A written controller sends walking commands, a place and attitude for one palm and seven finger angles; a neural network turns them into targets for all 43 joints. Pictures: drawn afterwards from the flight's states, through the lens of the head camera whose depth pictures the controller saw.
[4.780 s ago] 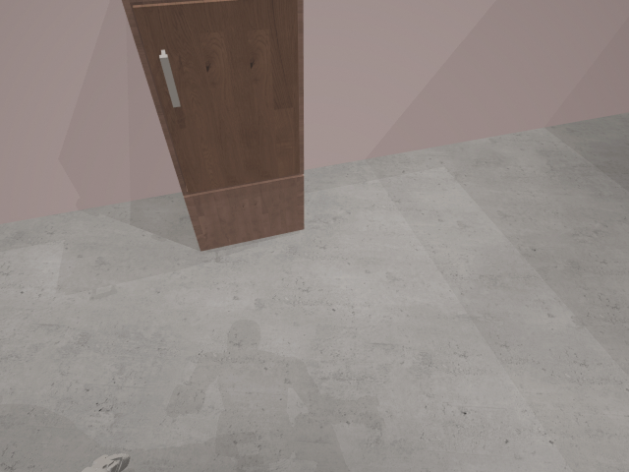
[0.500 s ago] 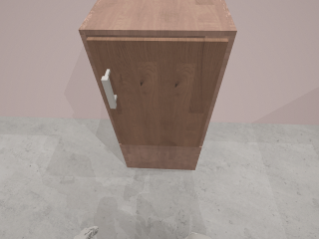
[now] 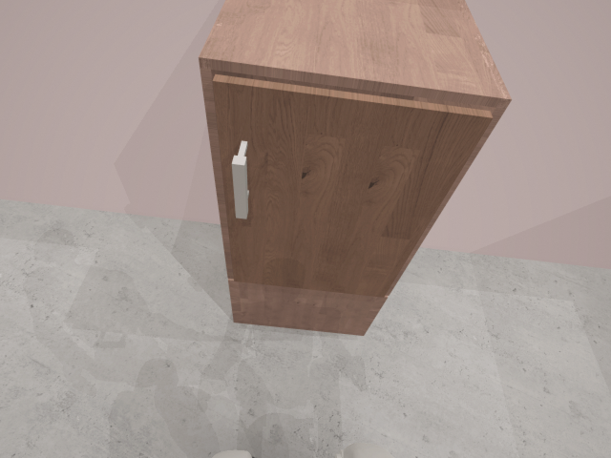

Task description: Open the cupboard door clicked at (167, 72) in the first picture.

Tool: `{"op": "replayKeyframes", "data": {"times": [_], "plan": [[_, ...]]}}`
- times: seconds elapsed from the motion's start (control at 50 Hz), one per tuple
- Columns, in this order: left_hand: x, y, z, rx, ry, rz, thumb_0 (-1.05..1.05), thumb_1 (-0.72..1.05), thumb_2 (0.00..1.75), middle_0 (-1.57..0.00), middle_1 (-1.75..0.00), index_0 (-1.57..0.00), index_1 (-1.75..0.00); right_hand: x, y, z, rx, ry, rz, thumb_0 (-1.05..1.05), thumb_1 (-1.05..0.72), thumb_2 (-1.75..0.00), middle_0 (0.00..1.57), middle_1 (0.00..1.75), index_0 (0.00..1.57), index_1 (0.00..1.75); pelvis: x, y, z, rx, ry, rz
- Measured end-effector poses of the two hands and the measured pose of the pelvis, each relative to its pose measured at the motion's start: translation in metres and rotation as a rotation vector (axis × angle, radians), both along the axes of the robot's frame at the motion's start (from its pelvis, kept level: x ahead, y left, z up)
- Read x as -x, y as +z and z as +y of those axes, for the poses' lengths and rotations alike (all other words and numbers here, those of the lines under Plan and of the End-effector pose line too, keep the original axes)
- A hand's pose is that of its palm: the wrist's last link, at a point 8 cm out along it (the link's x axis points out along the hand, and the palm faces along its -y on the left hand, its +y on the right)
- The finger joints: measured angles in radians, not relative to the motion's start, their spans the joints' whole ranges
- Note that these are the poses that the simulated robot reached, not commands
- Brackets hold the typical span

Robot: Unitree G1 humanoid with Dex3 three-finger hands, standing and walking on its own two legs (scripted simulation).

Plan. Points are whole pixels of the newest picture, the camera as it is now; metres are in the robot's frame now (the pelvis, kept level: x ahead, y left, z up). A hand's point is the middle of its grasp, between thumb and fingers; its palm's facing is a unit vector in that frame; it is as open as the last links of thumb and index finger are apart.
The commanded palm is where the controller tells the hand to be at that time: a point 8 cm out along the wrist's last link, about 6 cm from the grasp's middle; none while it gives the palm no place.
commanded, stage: come to a stop and stand still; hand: left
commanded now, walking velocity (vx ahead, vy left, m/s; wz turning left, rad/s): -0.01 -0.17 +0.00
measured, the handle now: (242, 181) +0.53 +0.15 -0.01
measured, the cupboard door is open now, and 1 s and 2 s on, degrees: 0 0 0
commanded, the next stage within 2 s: look again from close up in 1.16 s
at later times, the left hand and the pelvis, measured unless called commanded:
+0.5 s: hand out of the picture -0.09 +0.12 -0.15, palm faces +0.04 -0.98 -0.22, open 7.4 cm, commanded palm none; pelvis -0.07 -0.05 +0.01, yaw -1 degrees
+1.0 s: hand out of the picture -0.07 +0.16 -0.18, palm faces +0.05 -0.99 -0.15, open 7.3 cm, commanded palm none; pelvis -0.05 +0.00 +0.00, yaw -1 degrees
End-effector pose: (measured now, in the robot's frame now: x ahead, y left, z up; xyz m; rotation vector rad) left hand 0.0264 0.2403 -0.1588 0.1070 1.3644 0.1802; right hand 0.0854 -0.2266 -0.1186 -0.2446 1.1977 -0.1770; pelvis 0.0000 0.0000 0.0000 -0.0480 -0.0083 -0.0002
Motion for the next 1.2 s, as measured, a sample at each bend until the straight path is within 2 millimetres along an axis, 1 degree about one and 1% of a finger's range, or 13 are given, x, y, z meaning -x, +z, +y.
{"op": "replayKeyframes", "data": {"times": [0.1, 0.2, 0.3, 0.38, 0.46, 0.56, 0.62, 0.66, 0.78, 0.86, 0.94, 1.06, 1.2], "plan": [[0.016, 0.005, 0.007, -0.008, -0.023, 0.018, 0.0, 0.91, 0.9, -0.19, -0.3, -0.2, -0.3, 0.02, 0.006, -0.001, -0.002, -0.032, -0.02, 0.0, -0.91, -0.9, 0.2, 0.3, 0.2, 0.3, 0.015, 0.004, 0.0, 0.002, -0.019, 0.012], [0.029, 0.011, 0.002, -0.017, -0.055, 0.016, 0.0, 0.91, 0.9, -0.19, -0.3, -0.2, -0.3, 0.061, 0.002, -0.014, -0.014, -0.083, 0.001, 0.0, -0.91, -0.9, 0.2, 0.3, 0.2, 0.3, 0.033, 0.005, -0.007, 0.002, -0.026, 0.003], [0.044, 0.02, -0.02, -0.036, -0.062, -0.031, 0.0, 0.91, 0.9, -0.19, -0.3, -0.2, -0.3, 0.116, -0.014, -0.036, -0.052, -0.117, 0.083, 0.0, -0.91, -0.9, 0.2, 0.3, 0.2, 0.3, 0.052, 0.002, -0.024, -0.023, -0.012, -0.007], [0.079, 0.026, -0.044, -0.056, -0.04, -0.026, 0.0, 0.91, 0.9, -0.19, -0.3, -0.2, -0.3, 0.156, -0.029, -0.05, -0.094, -0.137, 0.168, 0.0, -0.91, -0.9, 0.2, 0.3, 0.2, 0.3, 0.065, 0.002, -0.039, -0.062, -0.007, -0.016], [0.111, 0.038, -0.064, -0.045, -0.021, 0.029, 0.0, 0.91, 0.9, -0.2, -0.3, -0.2, -0.3, 0.182, -0.027, -0.055, -0.135, -0.153, 0.211, 0.0, -0.91, -0.9, 0.2, 0.3, 0.19, 0.3, 0.068, 0.012, -0.046, -0.085, -0.027, -0.005], [0.13, 0.04, -0.077, -0.025, -0.001, 0.056, 0.0, 0.91, 0.9, -0.2, -0.3, -0.2, -0.3, 0.205, -0.027, -0.052, -0.15, -0.138, 0.269, 0.0, -0.91, -0.9, 0.2, 0.3, 0.19, 0.3, 0.071, 0.013, -0.047, -0.08, -0.003, 0.008], [0.138, 0.039, -0.08, -0.011, 0.033, 0.065, 0.0, 0.91, 0.9, -0.2, -0.3, -0.2, -0.3, 0.205, -0.028, -0.046, -0.146, -0.106, 0.313, 0.0, -0.91, -0.9, 0.2, 0.3, 0.19, 0.29, 0.07, 0.011, -0.042, -0.071, 0.013, 0.017], [0.145, 0.036, -0.08, 0.002, 0.051, 0.084, 0.0, 0.91, 0.9, -0.2, -0.3, -0.2, -0.3, 0.195, -0.028, -0.041, -0.138, -0.086, 0.318, 0.0, -0.91, -0.9, 0.2, 0.3, 0.19, 0.29, 0.068, 0.01, -0.038, -0.068, 0.017, 0.021], [0.157, 0.016, -0.065, 0.053, 0.081, 0.17, 0.0, 0.91, 0.9, -0.2, -0.3, -0.2, -0.3, 0.139, -0.031, -0.017, -0.092, -0.037, 0.201, 0.01, -0.91, -0.9, 0.2, 0.3, 0.19, 0.29, 0.059, -0.002, -0.014, -0.04, 0.016, 0.026], [0.147, 0.006, -0.05, 0.063, 0.067, 0.19, 0.0, 0.91, 0.9, -0.2, -0.3, -0.2, -0.3, 0.11, -0.024, -0.006, -0.052, -0.032, 0.134, 0.01, -0.94, -0.9, 0.2, 0.3, 0.2, 0.3, 0.051, -0.003, -0.004, -0.056, -0.002, 0.013], [0.123, 0.003, -0.036, 0.054, 0.034, 0.159, 0.0, 0.91, 0.9, -0.2, -0.3, -0.2, -0.3, 0.092, -0.02, 0.0, -0.041, -0.036, 0.087, 0.01, -0.94, -0.9, 0.2, 0.3, 0.2, 0.3, 0.046, -0.002, 0.001, -0.056, -0.009, 0.003], [0.083, 0.007, -0.018, 0.014, -0.014, 0.067, 0.0, 0.91, 0.9, -0.19, -0.3, -0.2, -0.3, 0.088, -0.02, 0.004, -0.049, -0.052, 0.066, 0.0, -0.94, -0.9, 0.2, 0.3, 0.2, 0.3, 0.047, 0.0, 0.006, -0.054, -0.009, -0.007], [0.056, 0.015, -0.004, -0.033, -0.046, -0.012, 0.0, 0.92, 0.9, -0.19, -0.3, -0.2, -0.3, 0.114, -0.023, 0.002, -0.064, -0.068, 0.114, 0.0, -0.94, -0.9, 0.2, 0.3, 0.2, 0.3, 0.052, 0.001, 0.006, -0.055, -0.005, -0.018]]}}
